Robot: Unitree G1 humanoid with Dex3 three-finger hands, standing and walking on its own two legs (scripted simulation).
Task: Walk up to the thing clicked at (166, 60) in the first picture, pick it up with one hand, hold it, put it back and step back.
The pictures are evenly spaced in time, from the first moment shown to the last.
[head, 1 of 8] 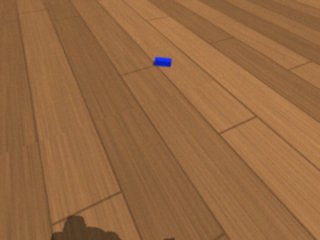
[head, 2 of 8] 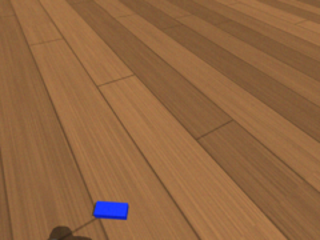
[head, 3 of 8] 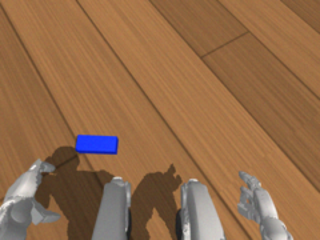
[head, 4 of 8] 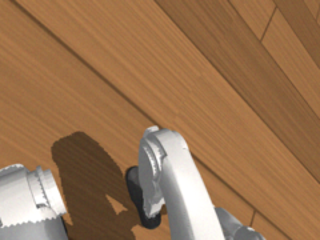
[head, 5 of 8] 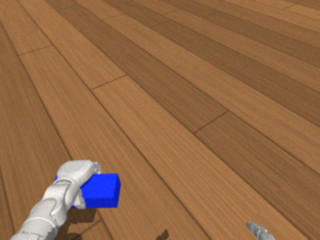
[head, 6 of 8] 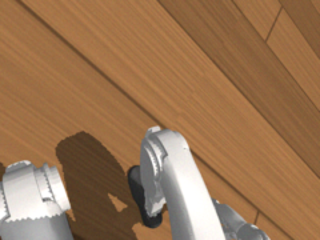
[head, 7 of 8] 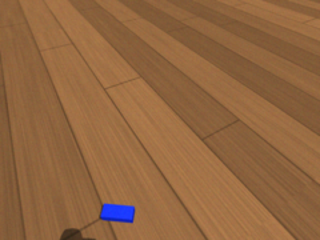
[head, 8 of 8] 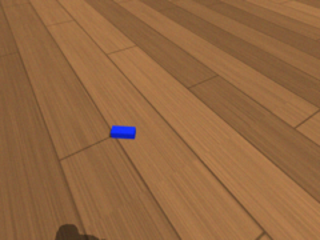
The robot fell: no
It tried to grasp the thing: yes
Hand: left
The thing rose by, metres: 0.66
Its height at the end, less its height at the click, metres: +0.00
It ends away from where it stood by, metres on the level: 0.03
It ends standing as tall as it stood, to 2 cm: yes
